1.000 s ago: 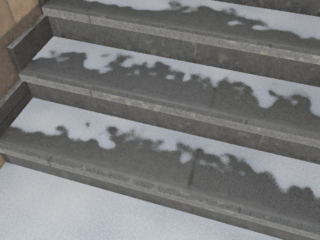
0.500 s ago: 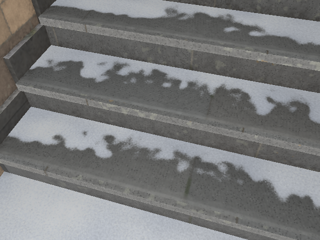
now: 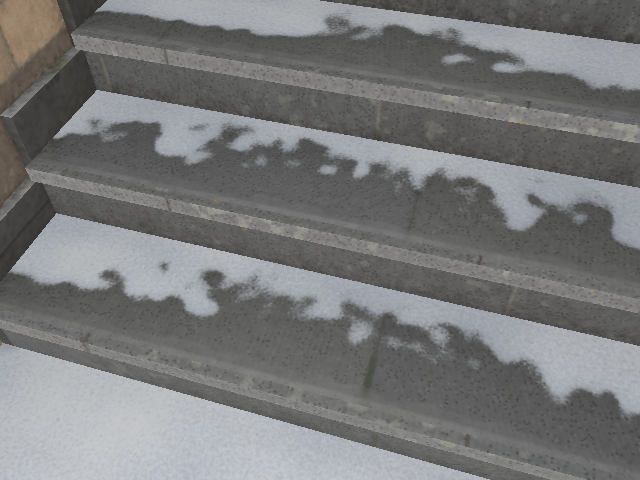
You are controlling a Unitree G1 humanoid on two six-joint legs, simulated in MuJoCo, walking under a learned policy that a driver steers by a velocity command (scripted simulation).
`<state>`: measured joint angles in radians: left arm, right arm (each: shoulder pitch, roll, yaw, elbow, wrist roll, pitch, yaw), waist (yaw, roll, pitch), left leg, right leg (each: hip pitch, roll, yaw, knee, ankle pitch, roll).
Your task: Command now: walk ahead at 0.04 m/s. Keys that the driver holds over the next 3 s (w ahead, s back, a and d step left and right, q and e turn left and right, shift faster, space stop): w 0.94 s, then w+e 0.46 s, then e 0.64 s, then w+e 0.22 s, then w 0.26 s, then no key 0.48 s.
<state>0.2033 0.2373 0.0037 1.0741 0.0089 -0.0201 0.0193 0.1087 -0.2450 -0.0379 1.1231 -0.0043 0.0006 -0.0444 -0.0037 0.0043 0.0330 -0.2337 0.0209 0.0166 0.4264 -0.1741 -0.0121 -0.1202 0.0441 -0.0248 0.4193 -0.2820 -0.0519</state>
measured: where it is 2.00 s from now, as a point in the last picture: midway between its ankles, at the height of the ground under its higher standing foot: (322, 253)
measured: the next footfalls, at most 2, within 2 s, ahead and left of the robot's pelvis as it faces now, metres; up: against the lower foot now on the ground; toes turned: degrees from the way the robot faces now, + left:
left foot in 0.34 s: +0.15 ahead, +0.16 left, +0.00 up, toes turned +3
right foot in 0.80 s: +0.43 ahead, -0.04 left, +0.00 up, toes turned -4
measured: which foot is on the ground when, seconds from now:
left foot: down 0.00-0.08, up 0.10-0.32, down 0.34-0.80, up 0.82-1.00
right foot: down 0.00-0.34, up 0.36-0.78, down 0.80-1.00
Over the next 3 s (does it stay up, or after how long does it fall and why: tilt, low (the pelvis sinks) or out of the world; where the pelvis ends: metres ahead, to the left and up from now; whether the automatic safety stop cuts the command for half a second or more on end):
stays up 1.19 -0.01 0.50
